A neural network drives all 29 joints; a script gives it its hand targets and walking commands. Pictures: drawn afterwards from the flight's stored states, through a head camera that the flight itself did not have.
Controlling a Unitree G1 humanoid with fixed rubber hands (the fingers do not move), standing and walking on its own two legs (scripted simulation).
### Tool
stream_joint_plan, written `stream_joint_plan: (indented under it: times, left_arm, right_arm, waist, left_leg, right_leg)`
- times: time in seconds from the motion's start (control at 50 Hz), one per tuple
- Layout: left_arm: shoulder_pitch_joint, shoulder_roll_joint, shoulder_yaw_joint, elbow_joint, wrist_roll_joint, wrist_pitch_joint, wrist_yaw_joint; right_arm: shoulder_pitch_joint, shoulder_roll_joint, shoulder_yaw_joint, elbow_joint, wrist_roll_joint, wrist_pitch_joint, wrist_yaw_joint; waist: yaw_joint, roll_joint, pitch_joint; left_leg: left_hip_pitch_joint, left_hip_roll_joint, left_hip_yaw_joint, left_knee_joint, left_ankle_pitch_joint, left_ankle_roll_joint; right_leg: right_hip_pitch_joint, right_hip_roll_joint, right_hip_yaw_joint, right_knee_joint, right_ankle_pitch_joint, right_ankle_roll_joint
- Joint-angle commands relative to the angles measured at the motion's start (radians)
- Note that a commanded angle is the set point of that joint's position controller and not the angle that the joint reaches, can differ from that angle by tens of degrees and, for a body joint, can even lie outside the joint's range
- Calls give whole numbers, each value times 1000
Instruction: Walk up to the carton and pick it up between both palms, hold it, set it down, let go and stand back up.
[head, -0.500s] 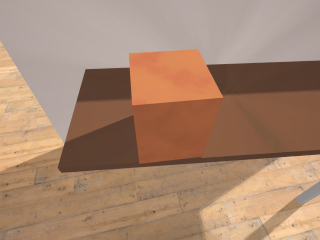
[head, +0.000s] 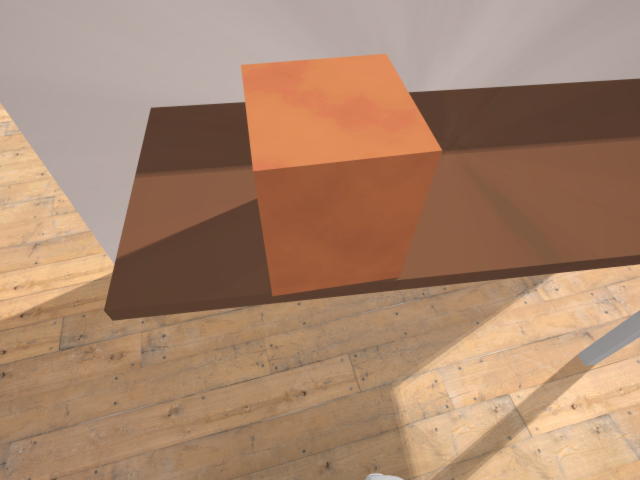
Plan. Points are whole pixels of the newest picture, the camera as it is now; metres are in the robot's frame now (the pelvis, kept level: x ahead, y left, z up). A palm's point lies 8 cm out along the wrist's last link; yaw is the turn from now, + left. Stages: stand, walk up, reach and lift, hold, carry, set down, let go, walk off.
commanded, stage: walk up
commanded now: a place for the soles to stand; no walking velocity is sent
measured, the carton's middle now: (326, 179) +0.50 +0.00 +0.08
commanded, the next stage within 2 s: none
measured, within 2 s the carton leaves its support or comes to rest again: neither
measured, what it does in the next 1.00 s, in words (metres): steps on the spot: left foot, then right foot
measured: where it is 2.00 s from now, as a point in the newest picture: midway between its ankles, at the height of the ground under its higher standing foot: outside the picture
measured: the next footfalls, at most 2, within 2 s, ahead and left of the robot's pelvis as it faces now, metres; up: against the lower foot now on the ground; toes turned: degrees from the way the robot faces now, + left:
left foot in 0.38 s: -0.05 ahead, +0.14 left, +0.00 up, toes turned -2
right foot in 0.56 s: +0.00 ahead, -0.09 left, +0.00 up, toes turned +1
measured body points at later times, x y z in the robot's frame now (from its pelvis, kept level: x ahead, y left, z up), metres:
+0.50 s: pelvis -0.07 +0.03 +0.01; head -0.07 +0.03 +0.46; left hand +0.00 +0.29 -0.13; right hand -0.08 -0.23 -0.13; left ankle -0.09 +0.14 -0.72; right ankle -0.02 -0.10 -0.71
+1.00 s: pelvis -0.05 +0.02 +0.01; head -0.05 +0.02 +0.46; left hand -0.01 +0.27 -0.13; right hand -0.04 -0.23 -0.13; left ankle -0.09 +0.14 -0.72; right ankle -0.04 -0.09 -0.72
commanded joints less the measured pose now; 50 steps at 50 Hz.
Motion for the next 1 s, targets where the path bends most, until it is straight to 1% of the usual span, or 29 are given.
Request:
stream_joint_plan:
  times: [0.0,0.04,0.06,0.08,0.1,0.12,0.16,0.18,0.22,0.24,0.26,0.28,0.32,0.34,0.36,0.38,0.4,0.44,0.46,0.5,0.52,0.54,0.56,0.6,0.68,0.7,0.82,0.94,0.98]
  left_arm:
    - [99,83,18,-84,10,11,7]
    - [143,80,27,-98,13,16,-1]
    - [146,107,36,-119,13,12,-5]
    - [156,157,46,-145,13,6,-9]
    - [118,279,77,-171,-3,8,-8]
    - [78,296,86,-185,-14,9,-2]
    - [-50,226,69,-217,-2,14,3]
    - [-60,203,59,-239,6,11,-3]
    - [-62,190,51,-249,5,8,-12]
    - [-39,185,45,-250,7,9,-15]
    - [-23,197,45,-237,8,12,-19]
    - [-5,224,47,-228,8,19,-23]
    - [4,241,41,-215,7,35,-32]
    - [29,228,27,-203,0,39,-38]
    - [69,171,8,-192,-1,39,-47]
    - [51,132,-7,-203,-16,35,-48]
    - [17,130,-8,-195,-1,31,-47]
    - [44,105,-17,-178,7,14,-58]
    - [80,102,-20,-165,16,2,-59]
    - [100,98,-26,-154,17,-17,-61]
    - [85,106,-28,-149,18,-26,-59]
    - [100,117,-30,-149,18,-33,-55]
    - [88,154,-26,-141,13,-34,-53]
    - [92,165,-30,-112,-3,-32,-53]
    - [86,140,-51,-80,-10,-30,-53]
    - [83,128,-53,-74,-6,-31,-52]
    - [101,117,-65,-42,-5,-29,-53]
    - [82,138,-62,-31,-6,-35,-51]
    - [85,138,-66,-22,-9,-34,-50]
  right_arm:
    - [-40,-157,-27,-101,-8,24,-1]
    - [-110,-171,-23,-133,-17,38,3]
    - [-101,-164,-15,-146,-19,45,7]
    - [-96,-140,1,-166,-31,53,14]
    - [-100,-97,10,-195,-33,63,10]
    - [-53,-108,4,-200,-42,69,7]
    - [14,-149,-14,-183,-20,59,15]
    - [43,-155,-20,-169,-28,51,21]
    - [78,-146,-11,-179,-24,38,38]
    - [74,-134,-4,-184,-19,33,46]
    - [68,-113,7,-191,-11,29,51]
    - [92,-112,10,-197,-4,23,55]
    - [194,-96,12,-174,3,5,57]
    - [231,-112,10,-171,-8,-9,56]
    - [248,-129,3,-191,-14,-19,53]
    - [188,-200,-14,-217,4,-25,48]
    - [142,-200,-11,-205,3,-29,35]
    - [41,-143,21,-196,-1,-50,27]
    - [36,-146,22,-195,-2,-53,33]
    - [69,-142,27,-177,-10,-49,45]
    - [118,-132,34,-160,-6,-48,49]
    - [155,-133,36,-141,-5,-51,52]
    - [190,-105,47,-135,3,-51,53]
    - [205,-90,61,-116,-1,-51,46]
    - [222,-110,57,-89,0,-60,42]
    - [220,-114,57,-90,1,-62,42]
    - [195,-112,67,-70,6,-62,36]
    - [190,-111,78,-53,2,-67,33]
    - [181,-121,78,-49,4,-65,32]
  waist:
    - [12,138,-116]
    - [44,153,-73]
    - [42,79,-75]
    - [59,-60,-81]
    - [67,-256,-45]
    - [54,-198,-52]
    - [-13,-87,-45]
    - [-11,-83,-73]
    - [-10,-126,-118]
    - [8,-109,-115]
    - [18,-162,-94]
    - [26,-199,-95]
    - [-5,-165,-88]
    - [-7,-92,-58]
    - [-5,-8,-60]
    - [-8,135,-35]
    - [-8,71,47]
    - [52,113,71]
    - [52,185,23]
    - [45,154,-27]
    - [32,117,-18]
    - [24,134,-42]
    - [2,96,-46]
    - [0,41,-14]
    - [-2,-18,-27]
    - [-8,16,-25]
    - [1,11,-26]
    - [2,-10,-86]
    - [5,17,-74]
  left_leg:
    - [-139,235,-190,-152,247,193]
    - [-210,257,-191,-124,214,188]
    - [-250,207,-154,-45,146,150]
    - [-248,77,-52,160,-44,58]
    - [-237,-80,-3,442,-341,-5]
    - [-204,-44,-138,593,-395,-27]
    - [-171,-24,-195,658,-275,-50]
    - [-166,-19,-172,601,-246,-54]
    - [-151,-18,-130,440,-256,-72]
    - [-129,-16,-106,341,-272,-69]
    - [-99,-13,-86,232,-287,-63]
    - [-51,-23,-47,145,-304,-47]
    - [101,-51,8,-101,-141,-1]
    - [163,-42,-50,-195,-72,23]
    - [189,86,-245,-269,-207,57]
    - [25,277,-519,-418,-459,114]
    - [-158,304,-536,-474,-478,125]
    - [-182,220,-385,-434,-323,90]
    - [-173,186,-318,-404,-264,86]
    - [-121,150,-271,-340,-209,84]
    - [-104,138,-270,-316,-175,71]
    - [-114,132,-255,-284,-144,56]
    - [-105,99,-226,-283,-165,34]
    - [0,66,-177,-244,-103,27]
    - [81,65,-171,-228,-15,37]
    - [72,74,-175,-232,-8,32]
    - [72,76,-178,-245,24,37]
    - [103,83,-164,-217,172,33]
    - [111,81,-150,-213,188,24]
  right_leg:
    - [129,14,-20,185,86,-34]
    - [150,25,-27,146,-86,-34]
    - [163,-13,40,71,-13,-52]
    - [103,-169,275,-161,55,-106]
    - [-55,-353,560,-389,98,-230]
    - [-95,-366,600,-430,49,-279]
    - [-98,-247,374,-356,0,-233]
    - [-58,-215,333,-355,-63,-206]
    - [31,-179,289,-353,-186,-171]
    - [28,-172,269,-362,-240,-156]
    - [21,-156,256,-363,-270,-149]
    - [15,-161,249,-371,-306,-136]
    - [-73,-139,224,-353,-373,-97]
    - [-151,-117,190,-310,-367,-53]
    - [-228,-75,146,-176,-353,-14]
    - [-202,60,8,3,-290,34]
    - [-109,26,51,105,-215,28]
    - [-18,10,58,66,-116,7]
    - [56,11,11,34,-69,4]
    - [147,33,-35,-115,-4,-2]
    - [178,24,-5,-197,27,-9]
    - [233,-22,67,-229,60,-24]
    - [220,-61,137,-242,6,-44]
    - [94,-71,163,-289,-92,-59]
    - [46,-57,126,-306,-34,-44]
    - [65,-54,110,-292,6,-41]
    - [85,-46,92,-266,53,-34]
    - [143,-59,79,-248,194,-41]
    - [135,-66,81,-250,217,-42]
